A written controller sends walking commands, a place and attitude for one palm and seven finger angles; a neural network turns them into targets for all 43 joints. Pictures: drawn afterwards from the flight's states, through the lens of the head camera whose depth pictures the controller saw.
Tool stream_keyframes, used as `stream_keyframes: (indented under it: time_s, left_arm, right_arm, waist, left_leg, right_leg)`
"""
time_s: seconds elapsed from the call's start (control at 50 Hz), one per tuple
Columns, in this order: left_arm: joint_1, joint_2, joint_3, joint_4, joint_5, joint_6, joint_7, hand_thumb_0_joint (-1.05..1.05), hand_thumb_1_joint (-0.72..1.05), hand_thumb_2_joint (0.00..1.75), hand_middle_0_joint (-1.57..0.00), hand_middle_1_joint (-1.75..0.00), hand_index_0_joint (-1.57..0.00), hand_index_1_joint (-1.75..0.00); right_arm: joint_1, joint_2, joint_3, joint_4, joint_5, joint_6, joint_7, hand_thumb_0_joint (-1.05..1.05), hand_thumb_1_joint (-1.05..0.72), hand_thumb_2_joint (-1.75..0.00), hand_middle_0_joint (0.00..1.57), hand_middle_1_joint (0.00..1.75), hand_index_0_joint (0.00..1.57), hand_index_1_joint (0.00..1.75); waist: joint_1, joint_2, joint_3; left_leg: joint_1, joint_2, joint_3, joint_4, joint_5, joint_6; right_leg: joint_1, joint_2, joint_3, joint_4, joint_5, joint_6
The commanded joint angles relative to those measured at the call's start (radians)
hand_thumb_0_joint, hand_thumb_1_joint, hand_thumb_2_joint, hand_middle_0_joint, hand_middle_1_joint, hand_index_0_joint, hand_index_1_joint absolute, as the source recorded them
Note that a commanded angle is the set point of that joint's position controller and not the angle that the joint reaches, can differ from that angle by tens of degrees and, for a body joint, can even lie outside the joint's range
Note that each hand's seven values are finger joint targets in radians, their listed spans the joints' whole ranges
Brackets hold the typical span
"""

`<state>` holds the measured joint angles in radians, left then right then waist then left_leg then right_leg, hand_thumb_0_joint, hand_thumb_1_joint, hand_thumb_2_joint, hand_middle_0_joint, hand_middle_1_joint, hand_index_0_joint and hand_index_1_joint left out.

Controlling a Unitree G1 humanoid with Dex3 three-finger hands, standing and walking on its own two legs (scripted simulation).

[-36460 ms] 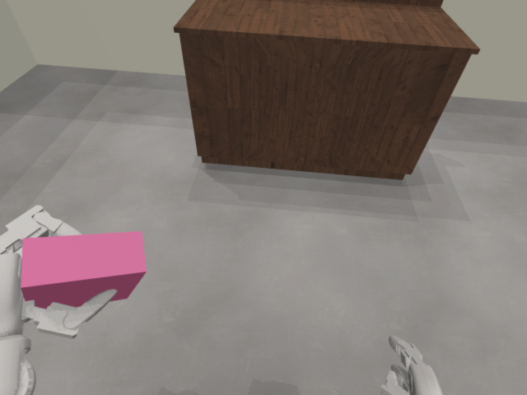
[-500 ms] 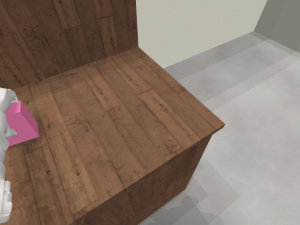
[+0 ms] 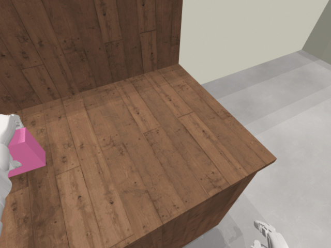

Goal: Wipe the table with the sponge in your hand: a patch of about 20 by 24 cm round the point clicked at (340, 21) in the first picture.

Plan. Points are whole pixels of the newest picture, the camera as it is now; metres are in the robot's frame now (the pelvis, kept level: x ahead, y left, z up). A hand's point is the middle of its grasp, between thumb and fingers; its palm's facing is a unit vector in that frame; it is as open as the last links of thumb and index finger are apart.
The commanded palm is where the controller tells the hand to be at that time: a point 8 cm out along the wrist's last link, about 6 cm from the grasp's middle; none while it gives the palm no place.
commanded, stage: wipe back along the first lane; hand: left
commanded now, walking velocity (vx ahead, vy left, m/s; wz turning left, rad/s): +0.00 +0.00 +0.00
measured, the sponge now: (11, 159) +0.29 +0.42 +0.04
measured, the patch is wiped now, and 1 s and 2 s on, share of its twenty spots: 1.00 1.00 1.00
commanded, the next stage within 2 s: lift the sponge slowly off the table in 1.70 s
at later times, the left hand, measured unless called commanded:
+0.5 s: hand (4, 161) +0.26 +0.40 +0.08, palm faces +0.02 -0.02 -1.00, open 9.2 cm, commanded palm +0.21 +0.37 +0.09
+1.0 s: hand (6, 176) +0.22 +0.37 +0.08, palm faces +0.06 -0.04 -1.00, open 9.2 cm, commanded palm +0.17 +0.34 +0.09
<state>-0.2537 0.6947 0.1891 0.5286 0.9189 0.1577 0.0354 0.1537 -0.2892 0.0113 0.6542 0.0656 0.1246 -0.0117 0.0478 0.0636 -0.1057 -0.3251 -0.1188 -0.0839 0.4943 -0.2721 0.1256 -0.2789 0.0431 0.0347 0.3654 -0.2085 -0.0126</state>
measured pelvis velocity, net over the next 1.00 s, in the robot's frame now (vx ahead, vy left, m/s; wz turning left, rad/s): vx -0.01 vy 0.01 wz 0.00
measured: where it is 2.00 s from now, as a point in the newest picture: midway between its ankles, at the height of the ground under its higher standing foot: outside the picture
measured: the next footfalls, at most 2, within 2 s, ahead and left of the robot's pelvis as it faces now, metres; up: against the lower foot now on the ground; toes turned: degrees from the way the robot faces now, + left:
none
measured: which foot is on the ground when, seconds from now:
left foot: down 0.00-1.00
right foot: down 0.00-1.00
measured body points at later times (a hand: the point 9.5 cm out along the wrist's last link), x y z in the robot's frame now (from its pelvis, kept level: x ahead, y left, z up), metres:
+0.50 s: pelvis -0.01 +0.02 +0.00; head +0.00 +0.01 +0.45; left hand +0.25 +0.39 +0.13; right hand +0.17 -0.22 -0.11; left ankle -0.03 +0.03 -0.74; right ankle -0.02 -0.15 -0.74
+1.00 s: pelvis -0.01 +0.01 +0.00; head -0.01 +0.00 +0.45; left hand +0.22 +0.36 +0.14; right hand +0.21 -0.21 -0.09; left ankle -0.03 +0.03 -0.74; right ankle -0.02 -0.15 -0.74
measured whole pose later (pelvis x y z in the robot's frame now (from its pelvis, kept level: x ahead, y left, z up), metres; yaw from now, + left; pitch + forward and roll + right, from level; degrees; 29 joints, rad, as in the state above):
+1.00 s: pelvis -0.01 +0.01 +0.00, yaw +0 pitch +3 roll -4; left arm 0.13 0.56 0.11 0.00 0.89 0.36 0.08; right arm 0.10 -0.27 0.03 0.66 0.06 0.05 0.01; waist 0.09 0.09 -0.10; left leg -0.27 -0.13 -0.07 0.51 -0.28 0.13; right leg -0.24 0.03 0.04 0.40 -0.23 -0.03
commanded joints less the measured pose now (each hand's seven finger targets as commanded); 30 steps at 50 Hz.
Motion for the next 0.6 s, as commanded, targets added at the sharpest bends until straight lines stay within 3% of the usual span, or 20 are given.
stream_keyframes:
  time_s: [0.0,0.06,0.1,0.12,0.16,0.18,0.22,0.26,0.28,0.32,0.34,0.38,0.42,0.44,0.46,0.52,0.58]
  left_arm:
    - [-0.120,0.254,0.038,-0.088,0.019,0.019,-0.034,0.00,0.10,1.30,-1.20,-1.60,-1.20,-1.60]
    - [-0.153,0.167,-0.044,-0.123,0.024,0.003,-0.052,0.00,0.10,1.30,-1.20,-1.60,-1.20,-1.60]
    - [-0.124,0.162,-0.040,-0.135,0.026,-0.006,-0.051,0.00,0.10,1.30,-1.20,-1.60,-1.20,-1.60]
    - [-0.120,0.164,-0.031,-0.173,0.019,-0.014,-0.050,0.00,0.10,1.30,-1.20,-1.60,-1.20,-1.60]
    - [-0.094,0.117,-0.062,-0.180,0.018,-0.011,-0.045,0.00,0.10,1.30,-1.20,-1.60,-1.20,-1.60]
    - [-0.081,0.119,-0.054,-0.171,0.015,-0.010,-0.041,0.00,0.10,1.30,-1.20,-1.60,-1.20,-1.60]
    - [-0.048,0.128,-0.026,-0.205,-0.003,-0.012,-0.032,0.00,0.10,1.30,-1.20,-1.60,-1.20,-1.60]
    - [0.029,0.103,-0.026,-0.216,-0.012,-0.002,-0.023,0.00,0.10,1.30,-1.20,-1.60,-1.20,-1.60]
    - [0.020,0.061,-0.062,-0.233,-0.019,0.005,-0.022,0.00,0.10,1.30,-1.20,-1.60,-1.20,-1.60]
    - [0.042,0.088,-0.026,-0.265,-0.033,0.015,-0.013,0.00,0.10,1.30,-1.20,-1.60,-1.20,-1.60]
    - [0.092,0.081,-0.024,-0.258,-0.028,0.029,-0.008,0.00,0.10,1.30,-1.20,-1.60,-1.20,-1.60]
    - [0.117,0.024,-0.066,-0.277,-0.039,0.050,-0.006,0.00,0.10,1.30,-1.20,-1.60,-1.20,-1.60]
    - [0.097,0.024,-0.067,-0.332,-0.042,0.064,-0.003,0.00,0.10,1.30,-1.20,-1.60,-1.20,-1.60]
    - [0.145,0.012,-0.071,-0.328,-0.041,0.082,0.001,0.00,0.10,1.30,-1.20,-1.60,-1.20,-1.60]
    - [0.139,-0.006,-0.085,-0.335,-0.042,0.091,0.002,0.00,0.10,1.30,-1.20,-1.60,-1.20,-1.60]
    - [0.177,0.015,-0.056,-0.356,-0.056,0.110,0.004,0.00,0.10,1.30,-1.20,-1.60,-1.20,-1.60]
    - [0.232,-0.019,-0.075,-0.362,-0.068,0.138,0.004,0.00,0.10,1.30,-1.20,-1.60,-1.20,-1.60]
  right_arm:
    - [-0.048,-0.155,-0.054,-0.110,-0.002,-0.044,-0.011,0.00,-0.90,-0.90,0.20,0.30,0.20,0.30]
    - [-0.045,-0.152,-0.055,-0.104,0.000,-0.057,-0.015,0.00,-0.90,-0.90,0.20,0.30,0.20,0.30]
    - [-0.046,-0.152,-0.056,-0.102,-0.004,-0.063,-0.017,0.00,-0.90,-0.90,0.20,0.30,0.20,0.30]
    - [-0.058,-0.152,-0.052,-0.107,-0.002,-0.073,-0.016,0.00,-0.90,-0.90,0.20,0.30,0.20,0.30]
    - [-0.054,-0.146,-0.053,-0.107,-0.007,-0.077,-0.014,0.00,-0.90,-0.90,0.20,0.30,0.20,0.30]
    - [-0.056,-0.148,-0.054,-0.107,-0.008,-0.077,-0.014,0.00,-0.90,-0.90,0.20,0.30,0.20,0.30]
    - [-0.069,-0.151,-0.053,-0.109,-0.007,-0.085,-0.013,0.00,-0.90,-0.90,0.20,0.30,0.20,0.30]
    - [-0.072,-0.145,-0.052,-0.112,-0.010,-0.086,-0.005,0.00,-0.90,-0.90,0.20,0.30,0.20,0.30]
    - [-0.080,-0.145,-0.053,-0.112,-0.011,-0.087,-0.003,0.00,-0.90,-0.90,0.20,0.30,0.20,0.30]
    - [-0.097,-0.149,-0.051,-0.112,-0.008,-0.093,-0.001,0.00,-0.90,-0.90,0.20,0.30,0.20,0.30]
    - [-0.086,-0.148,-0.054,-0.114,-0.014,-0.094,0.002,0.00,-0.90,-0.90,0.20,0.30,0.20,0.30]
    - [-0.105,-0.141,-0.050,-0.115,-0.010,-0.095,0.010,0.00,-0.90,-0.90,0.20,0.30,0.20,0.30]
    - [-0.128,-0.142,-0.046,-0.119,-0.005,-0.102,0.011,0.00,-0.90,-0.90,0.20,0.30,0.20,0.30]
    - [-0.120,-0.139,-0.048,-0.124,-0.012,-0.103,0.013,0.00,-0.90,-0.90,0.20,0.30,0.20,0.30]
    - [-0.126,-0.134,-0.046,-0.118,-0.008,-0.104,0.014,0.00,-0.90,-0.90,0.20,0.30,0.20,0.30]
    - [-0.151,-0.137,-0.040,-0.117,-0.004,-0.107,0.011,0.00,-0.90,-0.90,0.20,0.30,0.20,0.30]
    - [-0.158,-0.131,-0.036,-0.121,-0.007,-0.106,0.010,0.00,-0.90,-0.90,0.20,0.30,0.20,0.30]
  waist:
    - [0.009,0.020,-0.163]
    - [-0.013,0.036,-0.147]
    - [-0.005,0.019,-0.167]
    - [0.004,0.046,-0.174]
    - [0.001,0.024,-0.180]
    - [0.003,-0.008,-0.164]
    - [0.017,-0.016,-0.177]
    - [0.025,-0.018,-0.173]
    - [0.017,-0.037,-0.169]
    - [0.029,-0.021,-0.153]
    - [0.038,-0.024,-0.159]
    - [0.031,-0.040,-0.125]
    - [0.031,-0.019,-0.112]
    - [0.042,-0.008,-0.122]
    - [0.032,-0.033,-0.121]
    - [0.045,-0.045,-0.096]
    - [0.048,-0.068,-0.092]
  left_leg:
    - [0.168,0.136,-0.116,-0.035,0.617,-0.129]
    - [0.209,0.154,-0.153,-0.037,0.592,-0.131]
    - [0.208,0.149,-0.153,-0.034,0.572,-0.130]
    - [0.224,0.155,-0.164,-0.038,0.594,-0.134]
    - [0.225,0.157,-0.173,-0.035,0.576,-0.139]
    - [0.204,0.154,-0.172,-0.036,0.561,-0.140]
    - [0.199,0.154,-0.168,-0.040,0.567,-0.140]
    - [0.192,0.156,-0.174,-0.037,0.573,-0.148]
    - [0.192,0.156,-0.177,-0.035,0.565,-0.148]
    - [0.182,0.163,-0.182,-0.047,0.538,-0.150]
    - [0.179,0.161,-0.183,-0.049,0.536,-0.154]
    - [0.162,0.165,-0.190,-0.053,0.505,-0.159]
    - [0.162,0.174,-0.202,-0.066,0.476,-0.161]
    - [0.161,0.168,-0.198,-0.066,0.454,-0.159]
    - [0.157,0.169,-0.199,-0.067,0.430,-0.160]
    - [0.125,0.169,-0.195,-0.086,0.351,-0.163]
    - [0.106,0.151,-0.162,-0.078,0.340,-0.152]
  right_leg:
    - [0.055,-0.008,-0.040,0.000,0.216,-0.075]
    - [-0.008,-0.007,-0.045,-0.009,0.152,-0.075]
    - [0.004,-0.006,-0.041,-0.009,0.151,-0.077]
    - [0.005,-0.008,-0.033,-0.001,0.152,-0.083]
    - [-0.002,-0.009,-0.039,0.002,0.142,-0.077]
    - [0.000,-0.007,-0.040,0.001,0.141,-0.078]
    - [0.020,-0.008,-0.031,0.009,0.160,-0.080]
    - [0.024,-0.010,-0.039,0.015,0.155,-0.074]
    - [0.015,-0.010,-0.042,0.013,0.157,-0.071]
    - [0.013,-0.010,-0.031,0.019,0.145,-0.074]
    - [0.021,-0.006,-0.044,0.022,0.130,-0.074]
    - [0.007,-0.008,-0.046,0.021,0.120,-0.068]
    - [-0.001,-0.009,-0.034,0.031,0.109,-0.069]
    - [0.009,-0.005,-0.043,0.031,0.097,-0.070]
    - [0.008,-0.008,-0.041,0.030,0.098,-0.066]
    - [0.021,-0.006,-0.031,0.037,0.085,-0.071]
    - [0.049,-0.005,-0.038,0.027,0.100,-0.072]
